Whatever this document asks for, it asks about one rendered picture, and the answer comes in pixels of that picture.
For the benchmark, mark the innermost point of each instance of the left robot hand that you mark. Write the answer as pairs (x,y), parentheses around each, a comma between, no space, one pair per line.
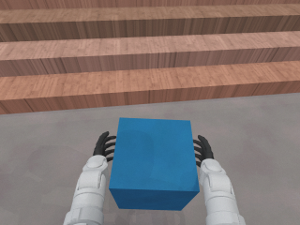
(101,146)

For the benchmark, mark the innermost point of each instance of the right robot hand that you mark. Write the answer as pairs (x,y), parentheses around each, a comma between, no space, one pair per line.
(205,150)

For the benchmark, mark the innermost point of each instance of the right robot forearm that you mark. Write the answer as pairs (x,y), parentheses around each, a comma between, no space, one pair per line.
(219,198)

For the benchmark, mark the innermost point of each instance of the carton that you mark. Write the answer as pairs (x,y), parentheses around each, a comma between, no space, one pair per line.
(154,165)

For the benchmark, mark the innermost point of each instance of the left robot forearm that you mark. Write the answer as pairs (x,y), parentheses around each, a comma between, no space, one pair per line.
(89,195)

